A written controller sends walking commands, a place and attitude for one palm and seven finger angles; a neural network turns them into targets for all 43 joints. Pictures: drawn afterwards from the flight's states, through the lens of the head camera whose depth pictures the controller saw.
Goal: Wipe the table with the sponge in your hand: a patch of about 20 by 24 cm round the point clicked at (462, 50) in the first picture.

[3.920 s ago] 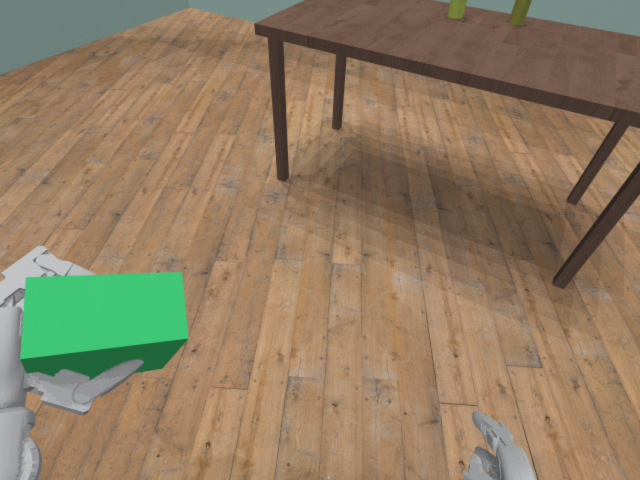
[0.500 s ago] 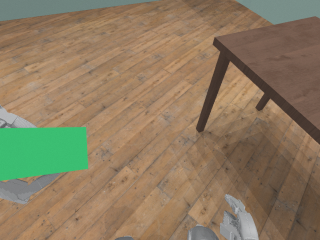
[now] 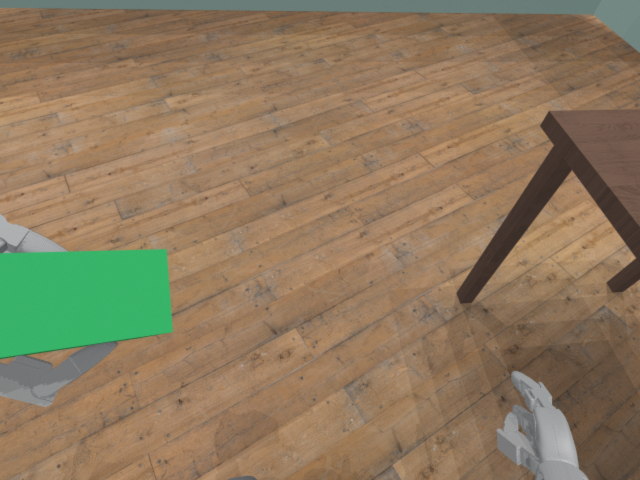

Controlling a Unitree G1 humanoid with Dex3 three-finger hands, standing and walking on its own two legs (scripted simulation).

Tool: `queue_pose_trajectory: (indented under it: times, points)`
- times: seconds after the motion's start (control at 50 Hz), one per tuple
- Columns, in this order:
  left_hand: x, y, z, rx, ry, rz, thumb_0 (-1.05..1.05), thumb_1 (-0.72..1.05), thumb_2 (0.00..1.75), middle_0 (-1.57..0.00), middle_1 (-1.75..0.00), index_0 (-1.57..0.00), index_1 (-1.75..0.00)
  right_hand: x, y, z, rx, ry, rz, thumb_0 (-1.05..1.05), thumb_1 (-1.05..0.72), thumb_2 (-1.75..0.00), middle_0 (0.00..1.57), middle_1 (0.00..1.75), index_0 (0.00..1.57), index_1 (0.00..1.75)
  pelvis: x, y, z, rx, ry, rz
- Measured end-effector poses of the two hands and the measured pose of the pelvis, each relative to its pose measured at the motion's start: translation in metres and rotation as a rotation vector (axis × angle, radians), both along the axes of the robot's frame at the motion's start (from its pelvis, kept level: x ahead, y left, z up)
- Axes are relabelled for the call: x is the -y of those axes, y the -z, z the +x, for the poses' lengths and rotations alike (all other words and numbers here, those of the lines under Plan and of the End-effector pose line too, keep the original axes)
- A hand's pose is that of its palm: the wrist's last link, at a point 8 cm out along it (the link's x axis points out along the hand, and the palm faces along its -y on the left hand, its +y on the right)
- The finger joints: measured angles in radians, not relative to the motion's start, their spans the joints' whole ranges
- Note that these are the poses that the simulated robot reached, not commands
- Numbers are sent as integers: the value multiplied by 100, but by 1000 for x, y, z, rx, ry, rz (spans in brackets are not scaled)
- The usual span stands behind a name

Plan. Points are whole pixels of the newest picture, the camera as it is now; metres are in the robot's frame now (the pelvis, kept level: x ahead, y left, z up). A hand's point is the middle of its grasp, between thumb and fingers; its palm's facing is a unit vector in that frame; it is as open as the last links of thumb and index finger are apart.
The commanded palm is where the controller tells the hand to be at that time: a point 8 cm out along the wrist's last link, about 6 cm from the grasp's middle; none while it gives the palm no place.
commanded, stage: walk to a spot facing it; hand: left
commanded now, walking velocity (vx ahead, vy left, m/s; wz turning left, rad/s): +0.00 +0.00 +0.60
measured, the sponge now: (99, 304) +0.23 +0.20 +0.18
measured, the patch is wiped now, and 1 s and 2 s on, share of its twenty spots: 0.00 0.00 0.00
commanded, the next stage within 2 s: turn to face it in 1.64 s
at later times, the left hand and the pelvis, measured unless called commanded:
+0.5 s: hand out of the picture +0.08 +0.23 +0.18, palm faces +0.64 -0.66 -0.39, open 10.0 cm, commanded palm +0.02 +0.25 +0.19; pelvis -0.04 -0.06 +0.02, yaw +18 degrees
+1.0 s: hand out of the picture -0.03 +0.25 +0.21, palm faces +0.81 -0.44 -0.38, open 10.0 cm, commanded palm -0.09 +0.27 +0.19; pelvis -0.07 -0.06 +0.02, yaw +34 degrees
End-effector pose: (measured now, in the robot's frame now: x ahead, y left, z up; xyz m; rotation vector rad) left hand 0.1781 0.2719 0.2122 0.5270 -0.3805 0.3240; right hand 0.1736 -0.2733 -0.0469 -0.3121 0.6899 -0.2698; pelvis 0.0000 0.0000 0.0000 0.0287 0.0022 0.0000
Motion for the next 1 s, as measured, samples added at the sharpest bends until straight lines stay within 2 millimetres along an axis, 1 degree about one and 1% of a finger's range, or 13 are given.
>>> queue_pose_trajectory:
  times: [0.06,0.12,0.2,0.28,0.36,0.44,0.5,0.58,0.68,0.78,0.86,0.94,1.0]
  points:
    - [-14,6,-5,4,-29,-7,-1,-50,99,-76,-133,-77,-133,-23,2,5,1,-44,46,2,-91,-90,20,30,19,30,-1,-1,-4,14,-36,-21]
    - [-18,4,-19,-16,-54,-16,-1,-50,99,-76,-133,-77,-133,-50,3,2,-24,-119,115,2,-90,-90,20,30,19,30,3,-9,-8,12,-80,-55]
    - [-12,-7,-49,-31,-84,-24,-1,-50,99,-76,-133,-77,-133,-77,7,-4,-54,-211,184,2,-90,-90,20,30,20,30,9,-17,-12,5,-133,-81]
    - [-9,-10,-82,-65,-172,-14,-1,-50,99,-76,-133,-77,-133,-89,16,-8,-80,-290,226,2,-90,-90,21,30,20,30,20,-18,-18,3,-183,-84]
    - [-4,-2,-109,-104,-298,-27,-1,-50,99,-76,-133,-77,-133,-85,29,-6,-91,-363,247,2,-90,-90,21,30,20,30,39,-13,-27,8,-227,-65]
    - [11,10,-131,-122,-384,-79,-1,-50,99,-76,-133,-77,-133,-69,40,-2,-108,-419,224,2,-90,-90,21,30,20,30,55,-9,-40,24,-275,-38]
    - [20,13,-144,-125,-406,-129,-1,-50,99,-76,-133,-77,-133,-52,34,-1,-122,-420,178,2,-90,-90,21,30,20,30,61,-15,-45,28,-316,-11]
    - [23,9,-161,-117,-417,-117,-1,-50,99,-76,-133,-77,-133,-35,19,3,-111,-413,105,2,-90,-90,21,30,20,30,66,-21,-50,16,-376,13]
    - [13,-2,-195,-59,-466,-68,-1,-49,99,-76,-133,-77,-133,-32,4,10,-88,-451,20,2,-90,-90,20,30,20,30,63,-20,-61,-10,-444,11]
    - [-3,2,-236,43,-528,-40,-1,-49,99,-76,-133,-77,-133,-58,7,14,-31,-511,-7,2,-90,-90,20,30,19,30,49,0,-78,3,-497,5]
    - [-9,5,-253,40,-577,-34,-1,-49,99,-76,-133,-77,-133,-95,13,1,-53,-568,100,2,-90,-90,20,30,19,30,50,-5,-80,27,-538,-11]
    - [0,-6,-263,47,-605,-45,-1,-49,99,-76,-133,-76,-133,-129,17,-13,-95,-653,191,2,-90,-90,20,30,20,30,53,-14,-76,34,-570,-31]
    - [9,-13,-265,35,-626,-31,-1,-49,99,-76,-133,-76,-133,-145,22,-16,-121,-704,238,2,-90,-90,21,30,20,30,55,-18,-69,36,-584,-36]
